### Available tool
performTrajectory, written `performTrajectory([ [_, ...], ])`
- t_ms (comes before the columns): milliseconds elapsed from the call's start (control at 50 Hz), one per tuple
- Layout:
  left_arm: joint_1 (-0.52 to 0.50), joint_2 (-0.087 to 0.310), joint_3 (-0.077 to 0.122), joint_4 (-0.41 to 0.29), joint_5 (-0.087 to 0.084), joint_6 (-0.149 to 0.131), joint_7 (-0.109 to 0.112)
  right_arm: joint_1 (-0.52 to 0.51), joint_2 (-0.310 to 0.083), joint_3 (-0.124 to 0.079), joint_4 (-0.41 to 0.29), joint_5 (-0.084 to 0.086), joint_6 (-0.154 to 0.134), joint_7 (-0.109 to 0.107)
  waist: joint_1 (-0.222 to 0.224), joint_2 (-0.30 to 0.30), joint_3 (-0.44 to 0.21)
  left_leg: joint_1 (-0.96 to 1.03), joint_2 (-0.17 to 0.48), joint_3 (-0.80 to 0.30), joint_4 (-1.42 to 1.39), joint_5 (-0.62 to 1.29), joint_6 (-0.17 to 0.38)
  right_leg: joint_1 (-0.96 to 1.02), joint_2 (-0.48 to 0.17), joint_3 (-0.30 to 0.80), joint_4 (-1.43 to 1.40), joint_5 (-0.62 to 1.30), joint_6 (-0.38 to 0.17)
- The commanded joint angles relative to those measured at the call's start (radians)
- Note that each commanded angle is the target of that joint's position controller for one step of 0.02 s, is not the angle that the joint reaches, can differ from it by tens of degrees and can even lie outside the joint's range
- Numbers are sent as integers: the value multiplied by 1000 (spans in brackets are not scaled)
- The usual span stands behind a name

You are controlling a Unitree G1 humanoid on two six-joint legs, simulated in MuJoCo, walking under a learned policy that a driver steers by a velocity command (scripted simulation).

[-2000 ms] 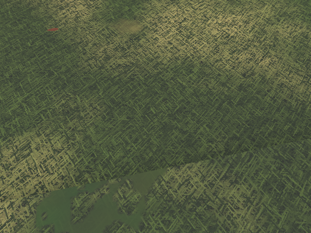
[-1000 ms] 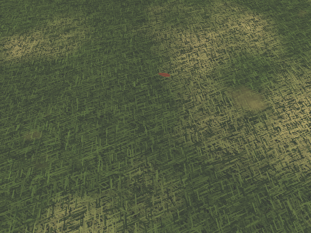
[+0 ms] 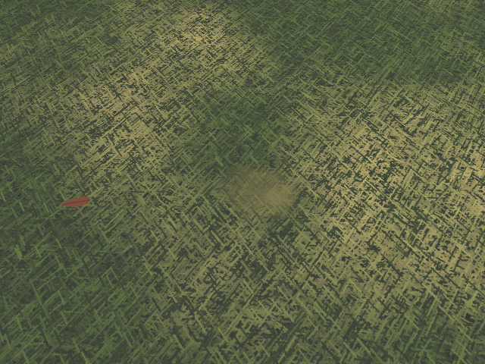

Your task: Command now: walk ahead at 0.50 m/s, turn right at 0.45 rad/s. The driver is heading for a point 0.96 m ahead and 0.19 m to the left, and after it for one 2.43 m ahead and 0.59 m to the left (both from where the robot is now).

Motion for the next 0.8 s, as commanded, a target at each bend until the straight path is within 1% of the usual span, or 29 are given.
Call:
performTrajectory([
  [20,-42,150,39,-73,-9,-34,20,2,-51,-15,-55,-11,11,-5,-38,-43,-94,-18,-2,9,-169,157,-26,70,-235,216,-200,299,-171],
  [40,-15,143,37,-57,-10,-35,24,-39,-38,-9,-65,-10,9,-3,-20,-49,-84,-10,-10,9,-255,227,-26,71,-224,193,-203,289,-158],
  [80,14,134,34,-33,-6,-37,27,-92,-21,1,-71,-1,7,7,7,-82,-65,27,-27,22,-402,365,-14,76,-207,144,-210,235,-128],
  [120,39,142,36,-9,-3,-44,24,-141,-29,4,-80,9,6,16,34,-99,-37,51,-36,30,-469,452,3,82,-226,141,-228,144,-115],
  [140,53,142,36,5,-3,-48,22,-160,-37,4,-86,14,7,19,45,-99,-21,36,-34,27,-484,454,12,110,-245,149,-234,120,-116],
  [180,85,143,37,33,-2,-50,21,-197,-55,4,-103,17,6,26,61,-87,9,-44,-29,17,-508,399,39,222,-290,162,-217,140,-115],
  [240,113,154,43,66,2,-38,31,-227,-58,8,-128,21,-6,52,67,-79,22,-126,-39,30,-530,261,87,379,-339,142,-162,293,-97],
  [260,101,159,44,67,3,-33,34,-213,-60,8,-128,22,-8,61,56,-85,11,-101,-50,42,-539,219,102,401,-341,122,-132,378,-83],
  [280,75,166,45,63,4,-29,36,-175,-70,3,-119,22,-9,66,31,-96,-18,-16,-80,70,-548,182,119,398,-328,88,-88,534,-67],
  [300,54,176,46,58,3,-25,38,-106,-88,-8,-100,18,-7,66,-6,-105,-72,117,-123,108,-553,174,136,383,-309,55,-13,718,-51],
  [320,32,175,41,52,1,-21,39,30,-116,-27,-60,15,-4,63,-75,-84,-148,313,-158,124,-577,215,165,339,-265,10,142,830,-27],
  [340,13,160,31,31,12,-24,42,197,-169,-46,-29,12,1,56,-144,-14,-249,592,-42,-60,-571,263,226,151,-222,-25,395,640,14],
  [360,109,68,1,12,27,-45,27,286,-247,-65,-18,17,4,56,-102,223,-347,942,187,-547,-653,128,410,-265,-33,-45,789,-28,106],
  [380,93,101,-1,21,12,-72,14,303,-174,-43,-8,32,12,54,-121,206,-375,1014,211,-723,-762,-29,410,-420,-28,86,893,-368,96],
  [400,2,149,9,-10,-16,-91,6,227,-138,-33,-31,30,15,46,-124,143,-235,910,188,-606,-784,-56,365,-505,-84,99,909,-298,83],
  [420,-68,149,7,-26,-14,-102,10,168,-124,-30,-55,22,16,41,-109,47,-156,775,151,-501,-799,15,337,-488,-124,82,852,-220,78],
  [440,-105,146,12,-36,9,-106,18,128,-104,-23,-64,19,17,38,-82,-13,-98,651,120,-432,-818,118,321,-450,-150,69,767,-173,85],
  [460,-106,144,18,-43,22,-101,24,114,-91,-15,-73,12,14,34,-51,-9,-88,577,94,-386,-837,211,313,-388,-171,67,705,-144,93],
  [480,-98,133,19,-49,27,-93,27,113,-93,-16,-78,12,15,31,-33,15,-84,537,77,-367,-851,267,315,-357,-174,62,662,-136,106],
  [520,-97,111,16,-54,27,-78,32,132,-108,-20,-80,19,16,21,-21,33,-74,484,59,-315,-862,347,312,-348,-175,42,572,-116,131],
  [560,-166,94,10,-79,27,-70,36,163,-137,-29,-78,23,19,9,-36,34,-50,439,31,-269,-869,391,293,-351,-160,25,439,-11,153],
  [600,-241,70,2,-99,26,-72,31,191,-139,-32,-75,27,27,1,-60,48,-41,388,-17,-222,-855,397,252,-291,-129,17,284,134,156],
  [640,-308,58,-4,-117,18,-78,21,232,-135,-32,-68,31,37,-5,-87,63,-41,365,-39,-218,-840,364,224,-224,-95,11,167,242,154],
  [660,-336,60,-5,-128,13,-80,16,252,-134,-32,-63,32,41,-6,-98,69,-40,369,-34,-236,-834,341,218,-203,-83,12,135,270,153],
  [700,-381,74,-4,-149,5,-85,7,284,-125,-30,-56,35,49,-9,-109,75,-34,422,-17,-288,-799,298,216,-201,-71,32,83,253,149],
  [740,-399,97,2,-161,1,-95,-1,299,-122,-32,-57,35,56,-15,-104,76,-31,498,7,-354,-744,271,214,-201,-66,55,31,197,136],
  [780,-346,121,8,-148,1,-106,-5,288,-127,-37,-62,27,59,-21,-74,103,-41,547,36,-377,-687,344,207,-146,-76,47,8,144,106],
  [800,-264,139,18,-126,6,-111,-2,271,-116,-34,-69,24,59,-19,-30,106,-77,544,12,-358,-623,453,190,-30,-71,25,-31,154,75],
])
Keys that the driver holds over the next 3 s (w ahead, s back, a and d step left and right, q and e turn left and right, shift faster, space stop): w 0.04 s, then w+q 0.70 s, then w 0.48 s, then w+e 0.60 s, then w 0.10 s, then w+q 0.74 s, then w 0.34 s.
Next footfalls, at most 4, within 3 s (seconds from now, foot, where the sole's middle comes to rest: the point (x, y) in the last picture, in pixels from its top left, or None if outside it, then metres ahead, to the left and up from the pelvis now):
0.34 left None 0.36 0.15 -0.78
0.82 right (259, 284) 0.68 0.02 -0.78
1.32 left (155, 242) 0.83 0.35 -0.78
1.86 right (218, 162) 1.16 0.17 -0.78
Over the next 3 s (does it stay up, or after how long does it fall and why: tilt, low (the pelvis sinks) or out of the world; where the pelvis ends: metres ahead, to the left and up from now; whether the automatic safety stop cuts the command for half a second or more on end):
stays up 1.65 0.37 -0.01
